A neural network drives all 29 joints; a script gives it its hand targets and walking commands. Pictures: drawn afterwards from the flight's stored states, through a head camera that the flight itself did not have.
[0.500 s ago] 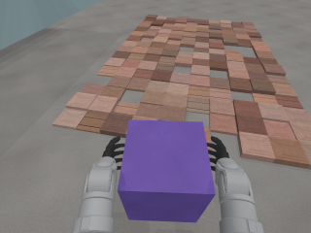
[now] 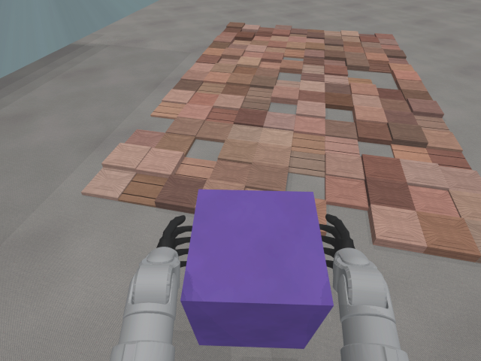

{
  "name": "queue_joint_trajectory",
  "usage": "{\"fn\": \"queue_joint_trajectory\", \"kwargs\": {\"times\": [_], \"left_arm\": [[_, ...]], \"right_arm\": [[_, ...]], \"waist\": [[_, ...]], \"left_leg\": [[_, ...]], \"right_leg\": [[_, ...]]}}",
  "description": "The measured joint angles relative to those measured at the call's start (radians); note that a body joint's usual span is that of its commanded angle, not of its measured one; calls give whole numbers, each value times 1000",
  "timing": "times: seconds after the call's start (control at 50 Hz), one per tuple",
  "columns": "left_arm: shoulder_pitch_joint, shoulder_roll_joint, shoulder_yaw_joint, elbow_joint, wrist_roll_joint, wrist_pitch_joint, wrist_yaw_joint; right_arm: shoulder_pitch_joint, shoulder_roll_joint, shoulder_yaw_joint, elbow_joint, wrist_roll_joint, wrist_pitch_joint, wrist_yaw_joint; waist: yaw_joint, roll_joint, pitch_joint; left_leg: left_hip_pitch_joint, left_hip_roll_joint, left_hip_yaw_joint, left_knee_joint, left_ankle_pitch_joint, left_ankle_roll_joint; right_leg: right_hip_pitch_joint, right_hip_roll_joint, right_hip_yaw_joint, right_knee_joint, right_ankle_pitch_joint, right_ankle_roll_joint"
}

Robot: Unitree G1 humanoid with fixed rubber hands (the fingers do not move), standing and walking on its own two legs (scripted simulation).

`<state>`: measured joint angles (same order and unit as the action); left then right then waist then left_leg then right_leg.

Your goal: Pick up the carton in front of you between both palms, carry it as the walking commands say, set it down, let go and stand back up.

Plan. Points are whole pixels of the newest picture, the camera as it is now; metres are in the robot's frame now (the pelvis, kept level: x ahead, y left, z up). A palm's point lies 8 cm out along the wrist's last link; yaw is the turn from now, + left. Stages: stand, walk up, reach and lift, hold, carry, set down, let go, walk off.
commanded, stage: hold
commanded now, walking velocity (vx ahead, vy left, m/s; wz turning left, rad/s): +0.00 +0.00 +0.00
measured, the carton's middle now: (253, 272) +0.30 +0.00 -0.03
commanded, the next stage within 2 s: carry in 0.06 s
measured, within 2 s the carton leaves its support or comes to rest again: neither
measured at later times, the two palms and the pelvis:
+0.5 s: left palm (178, 202) +0.37 +0.14 +0.08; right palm (339, 201) +0.38 -0.16 +0.09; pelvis +0.11 -0.01 -0.01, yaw -1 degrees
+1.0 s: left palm (222, 119) +0.67 +0.08 +0.09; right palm (337, 122) +0.67 -0.22 +0.08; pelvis +0.38 -0.06 -0.02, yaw +0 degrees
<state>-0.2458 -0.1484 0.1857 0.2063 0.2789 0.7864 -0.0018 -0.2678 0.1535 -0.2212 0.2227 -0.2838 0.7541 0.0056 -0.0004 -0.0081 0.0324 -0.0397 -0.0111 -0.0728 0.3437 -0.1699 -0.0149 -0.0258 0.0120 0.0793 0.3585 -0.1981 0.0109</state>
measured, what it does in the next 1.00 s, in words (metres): walks ahead: left foot, then right foot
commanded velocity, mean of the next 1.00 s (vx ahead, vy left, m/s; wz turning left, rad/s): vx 0.49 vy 0.00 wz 0.00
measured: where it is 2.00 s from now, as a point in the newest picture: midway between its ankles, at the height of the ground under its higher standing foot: (256, 223)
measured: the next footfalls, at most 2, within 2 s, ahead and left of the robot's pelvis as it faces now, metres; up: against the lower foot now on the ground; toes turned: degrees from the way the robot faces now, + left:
left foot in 0.50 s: +0.19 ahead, +0.10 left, +0.00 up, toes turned +9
right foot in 0.88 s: +0.48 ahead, -0.15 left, +0.00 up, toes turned -15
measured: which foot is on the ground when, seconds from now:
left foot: down 0.00-0.26, up 0.28-0.48, down 0.50-0.90, up 0.92-1.00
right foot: down 0.00-0.52, up 0.54-0.86, down 0.88-1.00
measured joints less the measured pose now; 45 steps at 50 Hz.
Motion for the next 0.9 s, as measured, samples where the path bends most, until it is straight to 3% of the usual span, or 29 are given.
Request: {"fn": "queue_joint_trajectory", "kwargs": {"times": [0.08, 0.14, 0.18, 0.24, 0.28, 0.34, 0.46, 0.5, 0.54, 0.6, 0.64, 0.74, 0.82, 0.88, 0.9], "left_arm": [[-5, -1, 5, 5, -4, 2, 1], [12, 3, -1, -19, -25, 13, 8], [24, 7, -4, -64, -45, 29, 12], [36, 17, -25, -131, -87, 65, 28], [38, 13, -47, -172, -106, 106, 38], [52, 10, -83, -234, -121, 179, 62], [85, 15, -96, -420, -147, 318, 85], [99, 17, -91, -483, -156, 350, 85], [121, 19, -75, -528, -167, 373, 86], [148, 21, -66, -550, -178, 420, 87], [143, 21, -68, -548, -185, 447, 89], [102, 18, -72, -551, -184, 466, 94], [84, 15, -65, -566, -179, 468, 94], [62, 12, -62, -589, -179, 478, 94], [48, 10, -64, -588, -179, 472, 94]], "right_arm": [[-4, 1, -3, 1, 3, 5, -2], [12, -3, 16, -22, 20, 17, -14], [17, -4, 35, -60, 33, 35, -21], [38, -9, 60, -145, 57, 79, -36], [66, -18, 61, -217, 80, 126, -42], [86, -40, 67, -289, 124, 203, -55], [83, -39, 87, -420, 174, 326, -74], [89, -18, 88, -473, 171, 353, -76], [97, -16, 123, -490, 164, 365, -82], [117, -21, 150, -499, 165, 410, -90], [128, -22, 147, -519, 171, 442, -98], [103, -19, 122, -553, 177, 473, -108], [74, -15, 109, -557, 182, 475, -108], [54, -12, 98, -586, 182, 487, -109], [44, -15, 89, -597, 184, 489, -108]], "waist": [[4, 2, -33], [10, 6, -91], [20, 12, -116], [20, 32, -146], [15, 33, -169], [6, 11, -190], [6, -23, -189], [12, -21, -187], [16, -33, -192], [14, -5, -195], [6, 10, -189], [-20, 22, -164], [-28, 23, -154], [-27, 28, -140], [-18, 44, -132]], "left_leg": [[-50, -1, 5, 36, -14, -1], [-121, 2, 20, 93, -113, 0], [-151, 11, 35, 98, -104, 3], [-194, 34, 36, 140, -87, 1], [-239, 47, 52, 228, -205, 4], [-324, 50, 118, 352, -270, 9], [-367, 24, 218, 192, -151, 5], [-319, 19, 256, 73, -73, 8], [-304, 14, 282, 84, 15, 49], [-270, 32, 293, 105, -66, 70], [-222, 38, 288, 61, -78, 58], [-85, 48, 273, -58, -89, 33], [15, 65, 269, -71, -159, -4], [55, 96, 254, 41, -278, -38], [28, 124, 244, 151, -328, -37]], "right_leg": [[-53, 1, 4, 39, -14, 2], [-140, -1, 2, 125, -148, 1], [-195, -13, -33, 172, -184, 0], [-213, -5, -83, 150, -120, -12], [-210, -3, -100, 127, -64, -28], [-187, -21, -113, 76, -77, -36], [-121, -57, -101, -18, -87, -15], [-120, -59, -96, 45, -146, -5], [-180, -76, -108, 228, -225, -9], [-343, -70, -146, 550, -269, -31], [-429, -78, -172, 614, -229, -30], [-541, -102, -205, 419, -71, -8], [-542, -96, -246, 229, 42, -11], [-469, -75, -301, 132, 66, -30], [-463, -65, -318, 158, 96, -57]]}}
